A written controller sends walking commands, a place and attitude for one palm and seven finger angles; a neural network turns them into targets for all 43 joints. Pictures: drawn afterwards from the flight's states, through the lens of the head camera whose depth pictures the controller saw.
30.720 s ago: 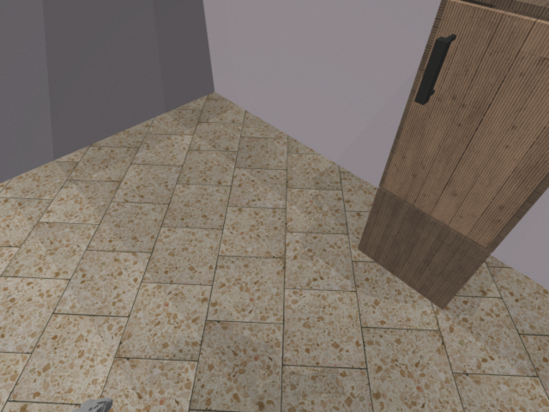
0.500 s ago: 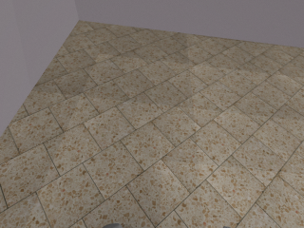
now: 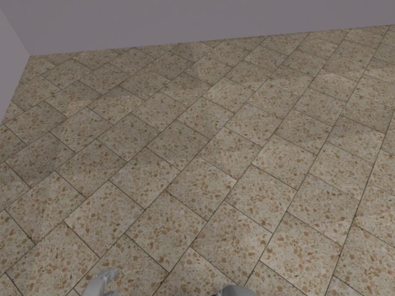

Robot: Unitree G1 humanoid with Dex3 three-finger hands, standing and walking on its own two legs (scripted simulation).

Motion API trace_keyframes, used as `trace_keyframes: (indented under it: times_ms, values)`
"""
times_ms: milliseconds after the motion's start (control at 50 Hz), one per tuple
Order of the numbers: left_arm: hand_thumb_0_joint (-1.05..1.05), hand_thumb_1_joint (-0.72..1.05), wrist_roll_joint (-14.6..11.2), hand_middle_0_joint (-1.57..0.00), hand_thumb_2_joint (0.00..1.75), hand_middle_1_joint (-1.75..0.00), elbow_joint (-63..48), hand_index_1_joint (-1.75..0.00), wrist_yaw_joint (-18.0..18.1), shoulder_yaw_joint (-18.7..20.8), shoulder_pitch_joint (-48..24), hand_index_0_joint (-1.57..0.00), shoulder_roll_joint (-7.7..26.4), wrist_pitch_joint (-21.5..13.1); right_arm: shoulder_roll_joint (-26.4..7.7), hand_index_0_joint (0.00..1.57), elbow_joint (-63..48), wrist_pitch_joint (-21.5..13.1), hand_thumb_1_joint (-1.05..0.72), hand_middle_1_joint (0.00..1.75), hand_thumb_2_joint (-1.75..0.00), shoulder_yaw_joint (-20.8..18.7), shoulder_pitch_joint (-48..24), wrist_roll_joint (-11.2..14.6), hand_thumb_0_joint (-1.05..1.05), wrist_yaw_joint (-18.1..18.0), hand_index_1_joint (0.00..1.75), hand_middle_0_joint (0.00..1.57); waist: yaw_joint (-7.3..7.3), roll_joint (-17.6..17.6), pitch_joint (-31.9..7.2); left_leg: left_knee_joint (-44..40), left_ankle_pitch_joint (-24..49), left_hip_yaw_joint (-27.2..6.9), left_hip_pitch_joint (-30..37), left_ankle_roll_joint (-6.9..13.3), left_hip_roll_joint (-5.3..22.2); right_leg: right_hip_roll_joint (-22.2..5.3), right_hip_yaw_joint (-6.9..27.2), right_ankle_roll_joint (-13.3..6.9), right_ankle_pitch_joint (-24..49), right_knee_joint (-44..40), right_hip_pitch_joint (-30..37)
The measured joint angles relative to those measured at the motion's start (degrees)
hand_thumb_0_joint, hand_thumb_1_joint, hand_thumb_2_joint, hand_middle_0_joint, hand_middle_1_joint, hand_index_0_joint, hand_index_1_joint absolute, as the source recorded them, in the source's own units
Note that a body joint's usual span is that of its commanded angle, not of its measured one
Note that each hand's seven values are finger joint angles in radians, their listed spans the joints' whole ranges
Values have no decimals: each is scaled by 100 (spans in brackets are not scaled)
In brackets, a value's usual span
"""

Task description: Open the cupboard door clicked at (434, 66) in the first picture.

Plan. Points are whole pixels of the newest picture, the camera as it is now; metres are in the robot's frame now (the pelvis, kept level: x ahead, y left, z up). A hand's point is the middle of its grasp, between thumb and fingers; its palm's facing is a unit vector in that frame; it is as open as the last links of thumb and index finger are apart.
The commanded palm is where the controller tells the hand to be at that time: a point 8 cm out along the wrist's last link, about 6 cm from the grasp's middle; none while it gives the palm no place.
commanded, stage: walk to a spot facing it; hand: left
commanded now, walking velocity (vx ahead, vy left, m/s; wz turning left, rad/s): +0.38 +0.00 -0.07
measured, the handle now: out of the picture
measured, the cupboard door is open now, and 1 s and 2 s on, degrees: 42 42 42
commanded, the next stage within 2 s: turn to face it in 0.28 s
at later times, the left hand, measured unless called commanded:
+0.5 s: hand (126, 268) +0.20 +0.18 -0.17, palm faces +0.06 -0.99 -0.14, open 7.4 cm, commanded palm none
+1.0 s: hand (136, 164) +0.47 +0.18 -0.13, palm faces +0.25 -0.93 -0.26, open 7.4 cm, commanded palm none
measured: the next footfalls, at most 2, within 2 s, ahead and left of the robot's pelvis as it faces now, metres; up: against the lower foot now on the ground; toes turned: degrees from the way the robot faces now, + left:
left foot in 0.44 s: +0.39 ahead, +0.11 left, +0.00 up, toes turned +5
right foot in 0.86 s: +0.45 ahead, -0.13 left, +0.00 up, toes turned +7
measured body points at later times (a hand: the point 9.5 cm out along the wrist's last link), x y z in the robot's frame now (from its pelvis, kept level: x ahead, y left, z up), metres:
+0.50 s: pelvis +0.28 +0.02 +0.00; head +0.31 +0.04 +0.45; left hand +0.20 +0.23 -0.16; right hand +0.39 -0.21 -0.13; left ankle +0.35 +0.11 -0.72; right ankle +0.09 -0.07 -0.64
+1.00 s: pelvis +0.41 -0.03 +0.02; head +0.46 -0.04 +0.47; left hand +0.46 +0.23 -0.11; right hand +0.50 -0.27 -0.14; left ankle +0.33 +0.09 -0.63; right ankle +0.41 -0.13 -0.72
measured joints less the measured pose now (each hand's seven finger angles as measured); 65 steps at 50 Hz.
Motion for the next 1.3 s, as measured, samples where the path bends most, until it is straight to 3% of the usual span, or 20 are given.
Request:
trace_keyframes:
  times_ms: [60,180,300,400,440,460,500,540,620,700,840,860,900,960,1000,1060,1160,1220,1260,1300]
  values:
    - [0,92,-62,-19,90,-30,175,-30,119,5,337,-20,-57,6,-37,20,-184,8,-91,30,-90,-82,-505,-23,1,-29,30,21,23,-27,-89,729,618,-330,-1071,35,17,120,70,68,43,-661,575]
    - [-2,96,-15,-20,90,-30,495,-30,161,35,929,-20,99,-98,-138,20,-663,-79,-92,30,-90,-181,-1406,-69,1,-17,30,20,114,23,-325,-495,1385,-485,-2198,-51,121,279,218,21,136,-1791,1484]
    - [0,93,6,-19,90,-30,796,-30,144,-105,1465,-20,-102,-148,-311,19,-744,-69,-92,30,-90,-194,-2007,-29,0,81,30,20,343,82,-366,-1648,1757,-340,-2310,-23,-16,307,284,134,-250,-2200,2320]
    - [0,91,27,-19,90,-30,1045,-30,169,-188,1819,-20,-244,-110,-291,19,-758,-143,-92,30,-90,-138,-2357,-33,0,94,30,20,490,-87,-237,-2699,1675,-19,-1797,213,-418,136,284,309,-904,-1941,2855]
    - [1,91,-6,-20,90,-30,1143,-30,172,-215,1972,-20,-329,-46,-304,19,-809,-252,-92,30,-90,-104,-2358,-79,0,64,30,20,443,-18,-234,-3041,2336,-8,-1427,483,-507,105,210,431,-1221,-853,2604]
    - [1,91,-46,-20,90,-30,1175,-30,168,-230,1953,-20,-329,6,-271,19,-832,-298,-92,30,-90,-102,-2335,-96,0,28,30,20,402,-54,-216,-2802,2168,-7,-1439,590,-546,52,245,491,-1323,228,2210]
    - [1,91,-56,-20,90,-30,1122,-30,205,-229,1822,-20,-287,108,-198,20,-848,-308,-91,30,-90,-72,-2192,-72,0,-18,30,20,399,-155,-208,-2646,1574,22,-1286,643,-638,5,465,545,-1414,2177,1350]
    - [1,91,-17,-20,90,-30,967,-30,225,-194,1539,-20,-248,175,-162,20,-811,-301,-91,30,-90,-73,-1960,-56,0,-76,30,20,385,-139,-212,-2853,1413,-66,-1083,603,-717,-85,497,656,-1201,3099,608]
    - [2,92,62,-20,90,-30,458,-30,265,-92,840,-20,-170,260,-179,20,-634,-216,-94,30,-90,-113,-1549,-33,-1,-184,30,21,375,-30,-120,-3441,1619,-338,-740,565,-834,-348,639,893,-769,2665,-361]
    - [2,95,50,-20,90,-30,82,-30,234,41,420,-20,70,338,-236,20,-532,-13,-94,30,-90,-124,-1243,-60,0,-103,30,21,270,23,-156,-3578,1555,-597,-625,497,-864,-457,771,1021,-445,1667,-699]
    - [1,93,19,-19,90,-30,-248,-30,199,48,127,-20,246,328,-345,20,-605,222,-92,30,-90,-223,-991,-69,0,-40,30,21,37,208,-317,-3149,1077,-1077,-679,229,-853,-232,594,1024,109,-361,127]
    - [1,92,32,-19,90,-30,-287,-30,207,38,135,-20,259,271,-363,20,-629,230,-92,30,-90,-239,-969,-41,0,-28,30,21,47,183,-362,-2924,948,-1094,-769,190,-887,-255,544,832,199,-645,302]
    - [1,92,48,-19,90,-30,-306,-30,239,-14,103,-20,172,223,-468,20,-642,286,-91,30,-90,-300,-1091,-12,0,-24,30,21,31,270,-311,-1781,31,-1028,-1125,93,-884,-278,370,588,-103,-468,355]
    - [1,91,50,-19,90,-30,-325,-30,283,-98,165,-20,33,237,-598,20,-713,379,-91,30,-90,-352,-1290,-20,1,3,30,20,11,229,-274,-131,-154,-718,-1630,-39,-804,-459,115,545,-273,-613,656]
    - [1,91,50,-20,90,-30,-311,-30,286,-129,249,-20,-25,258,-647,20,-784,412,-91,30,-90,-353,-1449,-22,1,38,30,20,19,129,-260,193,-12,-551,-1771,-109,-678,-575,-31,574,-258,-795,855]
    - [1,91,62,-20,90,-30,-286,-30,268,-159,392,-20,-63,269,-689,19,-919,413,-91,30,-90,-327,-1709,-20,1,90,30,20,64,-42,-186,-372,149,-374,-1709,-167,-525,-737,-270,598,-295,-953,1101]
    - [0,92,88,-20,90,-30,-274,-30,249,-71,608,-21,128,271,-767,19,-1157,375,-91,30,-90,-298,-2156,-12,0,146,30,20,249,-192,16,-1919,381,-128,-1322,-97,-511,-939,-698,693,-627,-684,1302]
    - [0,92,48,-20,90,-30,-227,-30,207,-23,847,-21,300,332,-847,19,-1382,291,-91,30,-90,-284,-2314,-40,0,175,30,20,297,-193,1,-2949,1425,34,-901,105,-599,-1086,-860,817,-1014,99,1123]
    - [0,92,18,-20,90,-30,-151,-30,204,20,843,-21,451,503,-818,19,-1482,190,-91,30,-90,-295,-2379,-47,0,150,30,20,290,-249,0,-2618,1344,-54,-1068,348,-664,-1012,-359,973,-1619,1451,565]
    - [1,91,29,-20,90,-30,-143,-30,245,67,806,-20,553,654,-772,19,-1530,162,-91,30,-90,-254,-2342,-49,0,120,30,20,341,-260,-28,-2568,1093,-156,-1043,426,-676,-795,99,1037,-1768,2407,86]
